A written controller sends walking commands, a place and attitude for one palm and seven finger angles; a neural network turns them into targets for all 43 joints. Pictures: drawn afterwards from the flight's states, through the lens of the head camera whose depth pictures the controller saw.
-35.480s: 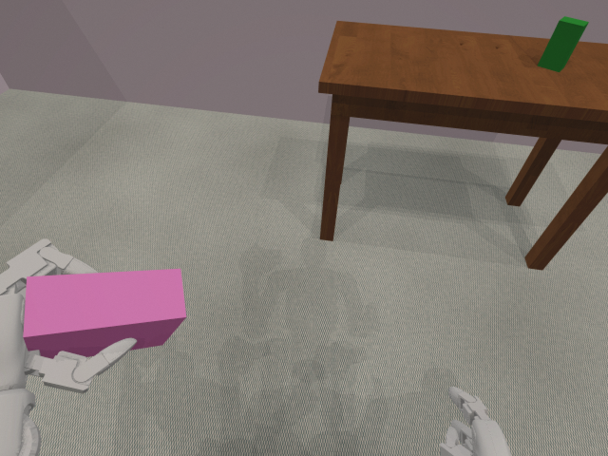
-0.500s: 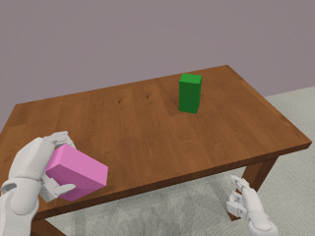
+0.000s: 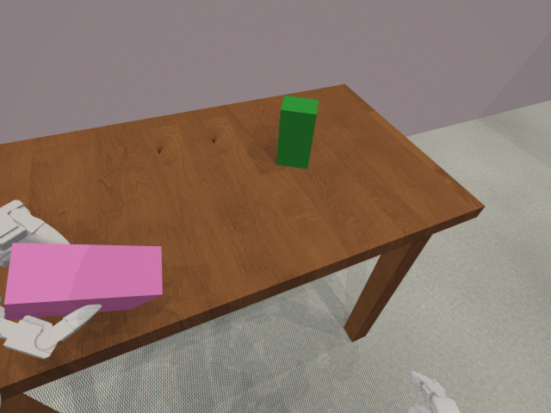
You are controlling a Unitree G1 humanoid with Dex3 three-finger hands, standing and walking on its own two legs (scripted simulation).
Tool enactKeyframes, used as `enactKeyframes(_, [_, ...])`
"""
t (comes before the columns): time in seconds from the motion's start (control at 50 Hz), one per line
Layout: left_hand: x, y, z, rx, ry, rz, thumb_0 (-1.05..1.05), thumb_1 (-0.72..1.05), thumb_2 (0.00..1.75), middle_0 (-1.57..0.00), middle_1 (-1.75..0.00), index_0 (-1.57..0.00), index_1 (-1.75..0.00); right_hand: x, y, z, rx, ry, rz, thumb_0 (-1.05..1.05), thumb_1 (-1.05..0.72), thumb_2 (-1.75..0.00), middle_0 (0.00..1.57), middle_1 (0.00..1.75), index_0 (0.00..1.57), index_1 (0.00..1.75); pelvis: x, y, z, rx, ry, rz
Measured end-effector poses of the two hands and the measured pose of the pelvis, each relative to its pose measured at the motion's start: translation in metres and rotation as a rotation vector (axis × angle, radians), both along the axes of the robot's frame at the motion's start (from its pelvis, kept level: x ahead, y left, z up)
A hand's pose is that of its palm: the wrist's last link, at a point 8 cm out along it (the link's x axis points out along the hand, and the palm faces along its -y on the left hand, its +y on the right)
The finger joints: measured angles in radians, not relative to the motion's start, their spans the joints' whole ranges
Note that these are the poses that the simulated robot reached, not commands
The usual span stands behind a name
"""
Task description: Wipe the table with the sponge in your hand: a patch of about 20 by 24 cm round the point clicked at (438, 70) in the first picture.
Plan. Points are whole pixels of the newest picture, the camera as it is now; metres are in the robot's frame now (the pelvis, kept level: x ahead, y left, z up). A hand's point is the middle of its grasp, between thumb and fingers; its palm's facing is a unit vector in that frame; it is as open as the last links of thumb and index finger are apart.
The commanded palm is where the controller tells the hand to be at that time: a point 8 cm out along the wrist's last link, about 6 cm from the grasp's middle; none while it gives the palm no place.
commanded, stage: step back with the hand held close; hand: left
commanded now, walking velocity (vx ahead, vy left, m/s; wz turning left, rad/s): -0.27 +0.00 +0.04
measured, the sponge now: (105, 282) +0.23 +0.20 +0.15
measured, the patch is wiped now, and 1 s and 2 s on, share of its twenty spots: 1.00 1.00 1.00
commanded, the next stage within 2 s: stop stepping back and stand still in 0.88 s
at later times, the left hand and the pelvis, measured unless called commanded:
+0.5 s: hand (0, 346) +0.14 +0.24 +0.19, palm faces +0.46 -0.81 -0.37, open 9.4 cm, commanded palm +0.09 +0.27 +0.21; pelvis -0.06 -0.01 -0.01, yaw +2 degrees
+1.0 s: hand out of the picture +0.02 +0.23 +0.21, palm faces +0.37 -0.85 -0.37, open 9.4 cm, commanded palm -0.02 +0.28 +0.21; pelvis -0.19 +0.00 +0.01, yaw -2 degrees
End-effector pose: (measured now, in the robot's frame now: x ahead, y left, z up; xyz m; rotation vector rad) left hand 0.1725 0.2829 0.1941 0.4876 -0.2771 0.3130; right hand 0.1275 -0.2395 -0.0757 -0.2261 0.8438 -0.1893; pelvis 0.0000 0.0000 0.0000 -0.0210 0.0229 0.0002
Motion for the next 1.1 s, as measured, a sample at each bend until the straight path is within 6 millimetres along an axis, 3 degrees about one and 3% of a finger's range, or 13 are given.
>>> enactKeyframes(0.24, [-0.042,-0.010,0.015,-0.023,-0.169,0.028,-0.02,-0.49,1.09,-0.79,-1.41,-0.83,-1.41,0.019,0.016,0.006,0.005,-0.118,0.133,0.01,-0.90,-0.90,0.20,0.30,0.20,0.30,-0.031,-0.007,-0.007,-0.013,-0.005,0.040])
enactKeyframes(0.4, [-0.057,-0.003,0.002,0.000,-0.142,0.014,-0.02,-0.49,1.09,-0.79,-1.41,-0.83,-1.41,0.001,0.012,0.011,-0.025,-0.143,0.106,0.01,-0.90,-0.90,0.20,0.30,0.20,0.30,-0.051,-0.004,-0.013,-0.018,-0.020,0.035])
enactKeyframes(0.52, [-0.076,-0.009,0.012,0.033,-0.177,0.042,-0.02,-0.49,1.09,-0.79,-1.41,-0.83,-1.41,-0.020,0.007,0.003,0.002,-0.139,0.110,0.01,-0.90,-0.90,0.20,0.30,0.20,0.30,-0.062,-0.012,-0.014,-0.027,-0.007,0.020])
enactKeyframes(0.66, [-0.086,-0.025,0.016,-0.053,-0.196,-0.052,-0.02,-0.49,1.09,-0.79,-1.41,-0.83,-1.42,-0.058,0.003,0.008,-0.001,-0.065,0.061,0.01,-0.90,-0.90,0.20,0.30,0.20,0.30,-0.084,-0.011,0.000,0.009,0.000,0.027])
enactKeyframes(0.76, [-0.099,-0.008,0.002,-0.027,-0.131,-0.087,-0.02,-0.49,1.09,-0.79,-1.41,-0.83,-1.42,-0.081,0.005,0.014,-0.045,-0.081,0.031,0.01,-0.90,-0.90,0.20,0.30,0.20,0.30,-0.111,0.005,-0.004,0.007,0.038,0.051])
enactKeyframes(0.88, [-0.140,0.010,-0.001,0.005,-0.029,-0.044,-0.02,-0.49,1.09,-0.79,-1.41,-0.83,-1.42,-0.119,0.020,0.023,-0.012,-0.103,0.035,0.01,-0.90,-0.90,0.20,0.30,0.20,0.30,-0.151,0.010,0.005,0.007,0.022,-0.021])
enactKeyframes(1.0, [-0.187,-0.008,0.025,-0.008,-0.112,-0.039,-0.02,-0.49,1.09,-0.79,-1.41,-0.83,-1.42,-0.164,0.027,0.017,0.052,-0.127,0.070,0.01,-0.90,-0.90,0.20,0.30,0.20,0.30,-0.190,0.005,0.010,-0.019,-0.001,-0.039])
enactKeyframes(1.1, [-0.221,-0.023,0.020,-0.005,-0.101,-0.038,-0.02,-0.49,1.09,-0.79,-1.41,-0.83,-1.42,-0.203,0.016,0.003,0.092,-0.146,0.047,0.01,-0.90,-0.90,0.21,0.30,0.20,0.30,-0.231,-0.004,0.003,-0.029,-0.033,-0.032])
